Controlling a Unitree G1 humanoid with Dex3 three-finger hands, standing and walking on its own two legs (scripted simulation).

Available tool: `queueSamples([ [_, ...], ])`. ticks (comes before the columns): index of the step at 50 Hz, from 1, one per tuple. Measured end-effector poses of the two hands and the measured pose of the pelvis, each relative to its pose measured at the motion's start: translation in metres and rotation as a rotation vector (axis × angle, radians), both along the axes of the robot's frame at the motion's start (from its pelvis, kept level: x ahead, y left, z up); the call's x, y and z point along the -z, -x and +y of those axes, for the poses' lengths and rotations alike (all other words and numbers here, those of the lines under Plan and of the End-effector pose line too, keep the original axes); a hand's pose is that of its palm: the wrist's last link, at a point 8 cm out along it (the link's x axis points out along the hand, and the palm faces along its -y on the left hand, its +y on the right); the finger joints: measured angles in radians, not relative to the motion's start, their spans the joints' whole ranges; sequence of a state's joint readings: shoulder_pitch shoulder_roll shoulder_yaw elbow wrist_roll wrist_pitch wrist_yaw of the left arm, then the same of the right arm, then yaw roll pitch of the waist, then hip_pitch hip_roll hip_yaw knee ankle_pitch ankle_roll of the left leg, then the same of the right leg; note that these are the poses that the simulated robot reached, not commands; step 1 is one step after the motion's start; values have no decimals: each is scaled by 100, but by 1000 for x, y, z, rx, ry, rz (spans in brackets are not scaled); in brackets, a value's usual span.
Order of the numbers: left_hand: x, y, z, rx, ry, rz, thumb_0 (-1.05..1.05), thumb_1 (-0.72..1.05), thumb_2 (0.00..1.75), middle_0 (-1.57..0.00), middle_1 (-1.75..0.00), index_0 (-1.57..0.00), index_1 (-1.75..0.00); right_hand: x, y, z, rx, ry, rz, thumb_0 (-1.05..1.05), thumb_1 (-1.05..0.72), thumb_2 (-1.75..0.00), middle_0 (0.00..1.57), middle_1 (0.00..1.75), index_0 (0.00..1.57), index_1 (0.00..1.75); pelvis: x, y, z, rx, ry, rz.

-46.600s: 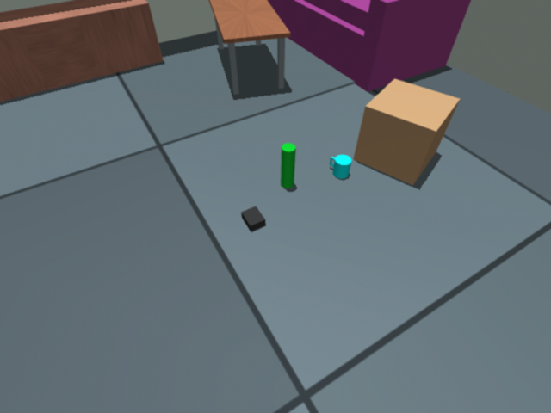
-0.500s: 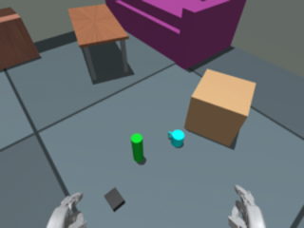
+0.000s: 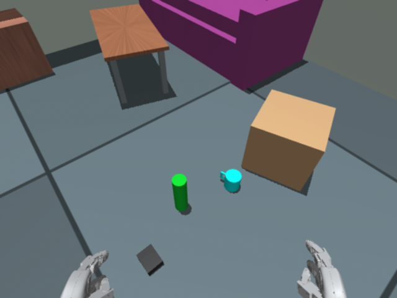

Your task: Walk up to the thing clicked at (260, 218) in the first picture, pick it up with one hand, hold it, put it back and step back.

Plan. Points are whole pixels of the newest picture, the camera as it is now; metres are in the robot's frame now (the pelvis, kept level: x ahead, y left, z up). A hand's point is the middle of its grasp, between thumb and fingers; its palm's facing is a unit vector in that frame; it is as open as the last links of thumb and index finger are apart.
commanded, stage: home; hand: left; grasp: from above
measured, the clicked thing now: (150, 259) +0.41 +0.22 -0.69
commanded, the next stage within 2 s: stand in 0.62 s
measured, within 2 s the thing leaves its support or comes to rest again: neither
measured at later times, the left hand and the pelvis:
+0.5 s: hand (110, 293) +0.16 +0.18 -0.05, palm faces +0.04 -0.98 -0.20, open 7.4 cm; pelvis +0.00 +0.00 +0.00, yaw +0 degrees
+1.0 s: hand out of the picture +0.12 +0.24 -0.11, palm faces +0.01 -0.94 -0.35, open 7.4 cm; pelvis +0.00 +0.00 +0.03, yaw +0 degrees
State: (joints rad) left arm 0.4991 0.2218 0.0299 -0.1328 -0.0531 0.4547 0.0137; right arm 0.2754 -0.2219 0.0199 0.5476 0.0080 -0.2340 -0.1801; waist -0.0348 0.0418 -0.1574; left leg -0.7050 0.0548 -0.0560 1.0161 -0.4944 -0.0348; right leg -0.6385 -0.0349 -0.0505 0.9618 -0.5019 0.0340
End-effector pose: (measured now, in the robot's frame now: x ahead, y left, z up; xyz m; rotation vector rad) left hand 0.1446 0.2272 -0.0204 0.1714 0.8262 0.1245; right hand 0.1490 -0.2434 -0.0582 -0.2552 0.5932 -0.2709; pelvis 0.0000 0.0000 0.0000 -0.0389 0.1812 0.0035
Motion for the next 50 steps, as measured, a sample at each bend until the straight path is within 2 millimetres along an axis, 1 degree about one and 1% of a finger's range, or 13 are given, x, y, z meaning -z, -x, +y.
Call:
queueSamples([
  [36,0,-6,0,4,-4,5,1,90,90,-20,-30,-21,-30,3,-2,-2,10,-3,12,1,-90,-90,21,30,20,30,1,-5,0,2,-1,9],
  [37,2,-7,1,21,-28,-11,1,90,90,-20,-30,-21,-30,5,-2,-2,-15,12,38,1,-90,-90,21,30,20,30,0,-4,-1,2,-4,-11],
  [40,19,-11,12,49,-96,-25,1,90,90,-21,-30,-21,-30,18,4,-6,-122,38,226,1,-90,-90,21,30,20,29,-8,2,-1,7,-26,-75],
  [42,29,-6,21,50,-122,11,0,90,90,-21,-30,-21,-30,22,10,-12,-140,28,316,1,-90,-90,21,30,20,30,-13,4,-1,8,-39,-102],
  [44,36,3,31,33,-133,59,0,90,90,-21,-30,-21,-30,22,18,-18,-123,10,371,1,-90,-90,21,30,20,30,-18,4,-1,9,-46,-120],
  [50,51,40,53,-21,-147,211,0,90,90,-21,-30,-21,-30,17,44,-32,-43,-7,475,1,-90,-90,21,30,20,30,-30,2,3,10,-46,-159],
])
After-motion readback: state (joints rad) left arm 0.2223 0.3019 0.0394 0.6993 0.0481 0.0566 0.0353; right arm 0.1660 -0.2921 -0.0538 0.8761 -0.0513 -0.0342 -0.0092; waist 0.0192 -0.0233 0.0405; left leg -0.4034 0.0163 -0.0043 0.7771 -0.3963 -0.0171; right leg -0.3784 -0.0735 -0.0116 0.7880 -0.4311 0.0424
